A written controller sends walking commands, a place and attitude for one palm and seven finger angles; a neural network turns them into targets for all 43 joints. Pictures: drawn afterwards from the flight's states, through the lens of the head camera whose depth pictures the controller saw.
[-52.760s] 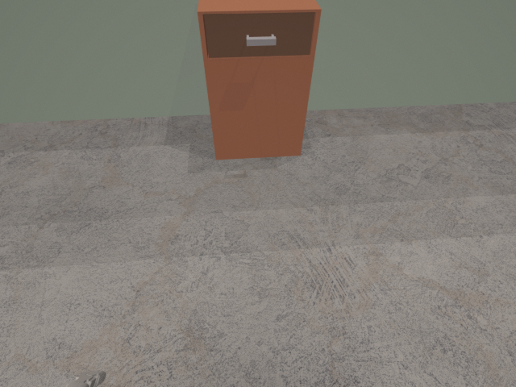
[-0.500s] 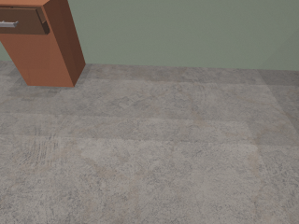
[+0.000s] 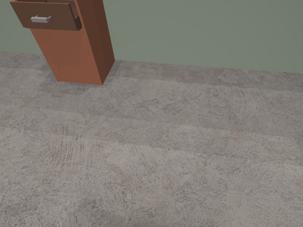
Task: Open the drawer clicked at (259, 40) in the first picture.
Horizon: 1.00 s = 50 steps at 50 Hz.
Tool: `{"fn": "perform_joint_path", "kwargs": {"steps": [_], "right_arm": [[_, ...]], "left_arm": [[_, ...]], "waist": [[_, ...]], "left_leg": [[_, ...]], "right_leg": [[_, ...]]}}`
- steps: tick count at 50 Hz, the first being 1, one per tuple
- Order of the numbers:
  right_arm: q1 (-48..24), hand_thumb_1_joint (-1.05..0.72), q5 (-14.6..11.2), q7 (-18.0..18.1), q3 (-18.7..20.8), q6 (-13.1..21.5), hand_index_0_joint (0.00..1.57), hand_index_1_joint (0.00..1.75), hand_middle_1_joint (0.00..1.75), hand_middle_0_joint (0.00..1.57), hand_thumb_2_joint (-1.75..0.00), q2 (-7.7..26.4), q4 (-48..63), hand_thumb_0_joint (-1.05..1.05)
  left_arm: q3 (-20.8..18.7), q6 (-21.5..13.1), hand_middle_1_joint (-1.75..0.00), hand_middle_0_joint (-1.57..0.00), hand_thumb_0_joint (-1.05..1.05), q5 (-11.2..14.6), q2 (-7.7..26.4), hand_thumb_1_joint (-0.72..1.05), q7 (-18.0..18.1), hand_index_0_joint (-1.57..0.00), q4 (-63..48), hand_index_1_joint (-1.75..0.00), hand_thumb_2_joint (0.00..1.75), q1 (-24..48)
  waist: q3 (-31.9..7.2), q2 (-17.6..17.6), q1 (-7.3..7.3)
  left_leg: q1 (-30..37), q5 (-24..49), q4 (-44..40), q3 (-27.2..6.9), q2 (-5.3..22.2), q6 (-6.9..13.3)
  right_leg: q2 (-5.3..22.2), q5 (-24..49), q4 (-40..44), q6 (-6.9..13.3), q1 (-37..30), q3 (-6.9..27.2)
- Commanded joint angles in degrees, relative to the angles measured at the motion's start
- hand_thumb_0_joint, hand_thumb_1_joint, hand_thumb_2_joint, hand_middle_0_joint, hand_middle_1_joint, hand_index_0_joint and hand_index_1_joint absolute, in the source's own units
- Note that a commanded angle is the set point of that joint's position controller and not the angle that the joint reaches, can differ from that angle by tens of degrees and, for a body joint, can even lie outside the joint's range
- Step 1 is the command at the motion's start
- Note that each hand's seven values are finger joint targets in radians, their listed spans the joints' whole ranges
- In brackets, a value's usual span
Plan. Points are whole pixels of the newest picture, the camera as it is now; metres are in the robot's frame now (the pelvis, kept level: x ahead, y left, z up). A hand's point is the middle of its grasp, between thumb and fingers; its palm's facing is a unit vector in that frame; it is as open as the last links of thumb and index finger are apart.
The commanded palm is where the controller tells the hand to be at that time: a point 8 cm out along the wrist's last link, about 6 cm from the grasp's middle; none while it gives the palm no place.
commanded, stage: take the last steps up to it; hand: left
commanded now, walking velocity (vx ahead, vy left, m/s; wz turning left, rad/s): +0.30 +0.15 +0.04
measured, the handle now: (41, 18) +1.41 +0.90 -0.06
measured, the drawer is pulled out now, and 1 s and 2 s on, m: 0.08 0.08 0.08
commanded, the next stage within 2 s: none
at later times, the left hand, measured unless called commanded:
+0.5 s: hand out of the picture +0.08 +0.28 -0.18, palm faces +0.12 -0.98 -0.18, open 7.4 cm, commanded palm none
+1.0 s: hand (64, 159) +0.35 +0.36 -0.14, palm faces +0.09 -0.97 -0.23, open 7.2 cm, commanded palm none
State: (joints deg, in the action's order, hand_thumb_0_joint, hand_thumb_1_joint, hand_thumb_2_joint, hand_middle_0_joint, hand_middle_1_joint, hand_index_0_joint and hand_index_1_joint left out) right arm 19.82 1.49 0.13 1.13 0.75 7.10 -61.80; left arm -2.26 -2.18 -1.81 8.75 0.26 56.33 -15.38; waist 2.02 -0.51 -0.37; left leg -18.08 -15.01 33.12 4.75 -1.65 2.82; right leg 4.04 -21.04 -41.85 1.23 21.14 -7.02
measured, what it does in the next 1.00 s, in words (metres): walks ahead: right foot, then left foot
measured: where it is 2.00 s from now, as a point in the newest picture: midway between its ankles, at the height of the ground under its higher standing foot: (110, 152)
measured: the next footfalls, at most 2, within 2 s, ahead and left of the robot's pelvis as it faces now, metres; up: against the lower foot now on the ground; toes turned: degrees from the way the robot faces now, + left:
right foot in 0.02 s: +0.08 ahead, -0.10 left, +0.00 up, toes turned -7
left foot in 0.40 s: +0.28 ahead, +0.24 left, +0.00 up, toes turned +11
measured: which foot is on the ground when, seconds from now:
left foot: down 0.00-0.02, up 0.04-0.38, down 0.40-0.74, up 0.76-1.00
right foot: up 0.00-0.00, down 0.02-0.40, up 0.42-0.72, down 0.74-1.00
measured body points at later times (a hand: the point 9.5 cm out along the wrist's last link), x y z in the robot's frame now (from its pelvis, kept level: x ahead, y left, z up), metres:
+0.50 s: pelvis +0.18 +0.11 -0.01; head +0.22 +0.14 +0.44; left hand +0.07 +0.33 -0.16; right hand +0.27 -0.12 -0.14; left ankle +0.24 +0.23 -0.73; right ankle +0.08 -0.04 -0.65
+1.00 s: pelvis +0.35 +0.17 +0.02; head +0.37 +0.15 +0.47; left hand +0.35 +0.41 -0.12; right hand +0.36 -0.05 -0.14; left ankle +0.41 +0.34 -0.67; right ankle +0.32 +0.05 -0.73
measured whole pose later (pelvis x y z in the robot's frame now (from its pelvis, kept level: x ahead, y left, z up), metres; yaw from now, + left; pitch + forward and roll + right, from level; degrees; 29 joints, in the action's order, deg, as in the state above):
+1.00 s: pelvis +0.35 +0.17 +0.02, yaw +2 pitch +0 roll +1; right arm 17.1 1.6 -1.8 2.6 -0.1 9.9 -60.5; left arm -3.1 -4.0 -1.8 8.5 0.6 59.2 -18.6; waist 1.8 -1.3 -0.1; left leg -29.4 -10.4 48.7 3.7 7.0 -2.5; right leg 5.1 -14.0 -21.2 -0.6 6.7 -9.0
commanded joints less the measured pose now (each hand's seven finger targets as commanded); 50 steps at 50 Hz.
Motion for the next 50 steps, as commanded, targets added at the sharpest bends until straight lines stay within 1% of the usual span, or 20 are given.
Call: {"fn": "perform_joint_path", "kwargs": {"steps": [1, 2, 5, 7, 15, 18, 19, 20, 21, 23, 27, 33, 35, 36, 37, 38, 39, 41, 43, 50], "right_arm": [[-2.9, -0.9, 0.3, -0.4, 2.2, 0.7, 0.2, 0.3, 0.3, 0.2, -0.9, 5.1, 7.2, 0.0], [-4.6, -0.9, 0.8, -0.8, 2.7, 0.2, 0.2, 0.3, 0.3, 0.2, -0.9, 6.5, 7.3, 0.0], [-2.3, -0.9, 0.9, -1.5, 2.6, 0.1, 0.2, 0.3, 0.3, 0.2, -0.9, 5.4, 4.6, 0.0], [-2.6, -0.9, 0.4, -1.8, 2.5, 0.2, 0.2, 0.3, 0.3, 0.2, -0.9, 4.5, 4.0, 0.0], [-11.4, -0.9, -0.4, -3.0, 1.4, 1.4, 0.2, 0.3, 0.3, 0.2, -0.9, 4.7, 8.3, 0.0], [-2.5, -0.9, -0.4, -2.3, 2.1, 2.2, 0.2, 0.3, 0.3, 0.2, -0.9, 7.6, 5.9, 0.0], [5.8, -0.9, -0.1, -1.4, 3.0, 2.3, 0.2, 0.3, 0.3, 0.2, -0.9, 11.6, 3.2, 0.0], [12.5, -0.9, 0.4, -0.3, 4.9, 2.6, 0.2, 0.3, 0.3, 0.2, -0.9, 18.7, 1.8, 0.0], [15.5, -0.9, -0.1, 0.5, 5.0, 1.9, 0.2, 0.3, 0.3, 0.2, -0.9, 19.6, 1.2, 0.0], [6.2, -0.9, -0.4, 0.8, 3.9, 1.9, 0.2, 0.3, 0.3, 0.2, -0.9, 15.2, 2.9, 0.0], [-2.2, -0.9, -0.2, 1.1, 2.1, 2.9, 0.2, 0.3, 0.3, 0.2, -0.9, 8.5, 4.3, 0.0], [-1.7, -0.9, 0.3, 0.3, 2.4, 2.2, 0.2, 0.3, 0.3, 0.2, -0.9, 9.4, 3.9, 0.0], [-1.8, -0.9, 0.2, 0.1, 2.2, 1.6, 0.2, 0.3, 0.3, 0.2, -0.9, 9.1, 3.7, 0.0], [-2.0, -0.9, -0.1, -0.1, 1.9, 1.6, 0.2, 0.3, 0.3, 0.2, -0.9, 7.7, 4.1, 0.0], [-0.9, -0.9, -0.4, -0.7, 1.6, 1.6, 0.2, 0.3, 0.3, 0.2, -0.9, 4.9, 5.2, 0.0], [-2.8, -0.9, 0.5, -0.9, 1.9, 1.1, 0.2, 0.3, 0.3, 0.2, -0.9, 7.5, 7.1, 0.0], [-4.6, -0.9, 0.7, -1.0, 2.4, 1.3, 0.2, 0.3, 0.3, 0.2, -0.9, 8.5, 6.5, 0.0], [-3.7, -0.9, 0.7, -1.3, 2.3, 1.4, 0.2, 0.3, 0.3, 0.2, -0.9, 7.9, 4.9, 0.0], [-0.8, -0.9, 0.5, -1.5, 2.0, 0.7, 0.2, 0.3, 0.3, 0.2, -0.9, 6.2, 3.2, 0.0], [-5.9, -0.9, -0.2, -2.8, 1.8, 1.0, 0.2, 0.3, 0.3, 0.2, -0.9, 4.1, 6.3, 0.0]], "left_arm": [[-2.9, -0.3, -0.3, -0.2, 0.0, -0.8, 11.9, 0.9, 1.5, -0.2, 2.9, -0.3, 0.9, -20.1], [-3.4, -0.4, -0.3, -0.2, 0.0, -0.5, 11.8, 0.9, 1.9, -0.2, 1.9, -0.3, 0.9, -16.0], [-2.1, -2.2, -0.3, -0.2, 0.0, -0.4, 5.8, 0.9, 1.4, -0.2, 0.7, -0.3, 0.9, -7.3], [-2.0, -2.7, -0.3, -0.2, 0.0, -0.4, 5.4, 0.9, 1.2, -0.2, 2.0, -0.3, 0.9, -9.3], [-2.5, -2.4, -0.3, -0.2, 0.0, -0.4, 9.5, 0.9, 1.0, -0.2, 5.5, -0.3, 0.9, -14.1], [-3.2, -1.4, -0.3, -0.2, 0.0, -0.4, 10.7, 0.9, 0.9, -0.2, 5.1, -0.3, 0.9, -10.8], [-2.9, -1.1, -0.3, -0.2, 0.0, -0.3, 8.8, 0.9, 0.5, -0.2, 4.9, -0.3, 0.9, -11.7], [-2.5, -0.7, -0.3, -0.2, 0.0, 0.6, 5.2, 0.9, 0.0, -0.2, 3.6, -0.3, 0.9, -13.8], [-1.7, -1.0, -0.3, -0.2, 0.0, 0.5, 3.5, 0.9, 0.1, -0.2, 0.9, -0.3, 0.9, -8.9], [-1.7, -1.0, -0.3, -0.2, 0.0, 0.5, 3.6, 0.9, 0.4, -0.2, -0.8, -0.3, 0.9, -2.4], [-1.4, 0.8, -0.3, -0.2, 0.0, -0.1, 2.4, 0.9, -0.4, -0.2, 1.9, -0.3, 0.9, -7.3], [-1.2, 1.0, -0.3, -0.2, 0.0, -0.4, 2.4, 0.9, -0.7, -0.2, -0.1, -0.3, 0.9, -4.8], [-1.7, 0.7, -0.3, -0.2, 0.0, -0.6, 3.5, 0.9, -0.5, -0.2, 1.1, -0.3, 0.9, -8.7], [-2.3, 0.3, -0.3, -0.2, 0.0, -0.9, 6.0, 0.9, -0.3, -0.2, 2.4, -0.3, 0.9, -13.2], [-3.4, -0.4, -0.3, -0.2, 0.0, -1.2, 12.1, 0.9, 0.3, -0.2, 2.8, -0.3, 0.9, -17.5], [-3.5, -0.1, -0.3, -0.2, 0.0, -0.4, 14.0, 0.9, 0.8, -0.2, 1.9, -0.3, 0.9, -16.7], [-3.7, -0.9, -0.3, -0.2, 0.0, -0.2, 13.3, 0.9, 0.9, -0.2, 0.9, -0.3, 0.9, -13.1], [-2.5, -1.8, -0.3, -0.2, 0.0, 0.0, 8.3, 0.9, 0.9, -0.2, -0.5, -0.3, 0.9, -6.4], [-2.3, -2.2, -0.3, -0.2, 0.0, -0.1, 6.7, 0.9, 0.9, -0.2, -0.6, -0.3, 0.9, -5.5], [-3.1, -2.2, -0.3, -0.2, 0.0, -0.2, 10.0, 0.9, 0.2, -0.2, 2.5, -0.3, 0.9, -7.8]], "waist": [[5.3, 18.6, -6.95], [8.4, 9.1, -4.21], [8.2, 7.9, 0.5], [7.2, 8.6, -0.24], [3.7, 11.1, -3.44], [-0.1, 10.0, 1.44], [-5.8, 2.3, 4.53], [-11.6, -14.7, 6.57], [-11.1, -14.1, 8.09], [-4.2, -14.9, 5.69], [-0.8, -8.7, -0.97], [0.4, -3.3, -2.35], [0.7, -0.5, -4.81], [0.3, 5.9, -7.04], [-0.6, 21.5, -8.56], [1.2, 17.4, -7.5], [3.1, 15.6, -6.22], [3.6, 7.2, -2.16], [2.7, 8.4, -0.74], [3.4, 10.0, -2.49]], "left_leg": [[-29.9, -16.3, 26.2, -3.5, 0.2, -0.7], [-30.3, -10.8, 33.2, -6.2, 3.0, -1.7], [-24.4, 4.8, 33.3, -6.8, 7.7, -3.5], [-22.0, 6.5, 28.7, -4.1, 8.2, -4.4], [-12.0, 5.7, 3.0, 2.6, 5.9, -3.9], [7.0, 4.3, -4.9, 4.3, 3.5, -2.0], [20.5, 4.1, -5.8, 3.2, 5.1, -1.0], [31.7, 4.9, -8.5, -16.0, 19.5, 3.7], [30.9, 6.5, -14.2, -24.2, 26.0, 8.5], [16.4, -7.4, -17.5, -21.2, 25.2, 10.6], [3.0, 1.3, -19.5, -7.9, 17.5, 7.1], [-1.4, -3.8, -19.4, -5.6, 16.6, 8.4], [-6.3, -9.8, -12.6, -3.4, 13.4, 5.8], [-10.8, -13.2, -3.0, -0.3, 8.9, 3.1], [-20.4, -16.4, 16.3, 4.4, 1.9, -0.5], [-24.1, -18.0, 28.4, -0.7, 2.5, -1.5], [-26.5, -9.7, 35.1, -4.5, 4.3, -1.8], [-23.3, 1.0, 34.4, -6.6, 8.0, -3.0], [-18.8, 3.3, 29.9, -4.4, 9.1, -4.5], [-11.1, 6.1, 5.8, 1.2, 7.7, -5.1]], "right_leg": [[25.3, -31.8, 37.9, 9.0, -17.8, 43.3], [26.8, -34.0, 40.0, 10.9, -12.7, 46.6], [17.4, -5.5, 33.9, 5.8, -8.5, 20.3], [15.2, 4.8, 33.4, 5.1, -10.8, 12.6], [13.6, 24.3, 27.7, 3.5, -19.4, 4.8], [11.9, 25.1, 16.0, 2.2, -12.5, 1.8], [9.0, 20.1, 3.9, 1.2, -6.8, -0.4], [0.3, -5.6, -13.8, -1.3, 7.3, -4.1], [-1.8, -15.3, -27.0, 0.2, 14.4, 1.7], [2.6, -8.9, -36.5, 1.8, 19.5, 5.6], [4.4, -0.2, -25.7, 0.6, 10.3, 3.6], [2.3, 4.9, -0.5, -0.4, -3.4, 0.8], [0.7, 7.5, 7.4, -0.4, -13.6, -0.6], [3.5, 2.8, 14.1, 0.3, -20.0, 4.1], [18.1, -9.0, 26.2, 5.5, -25.1, 27.3], [25.6, -18.5, 35.4, 10.8, -22.0, 41.2], [24.4, -15.6, 35.8, 10.9, -20.0, 41.6], [19.2, 0.0, 32.1, 7.4, -15.2, 23.8], [15.8, 11.0, 31.5, 5.6, -13.3, 12.7], [13.4, 12.4, 30.5, 4.3, -13.7, 4.7]]}}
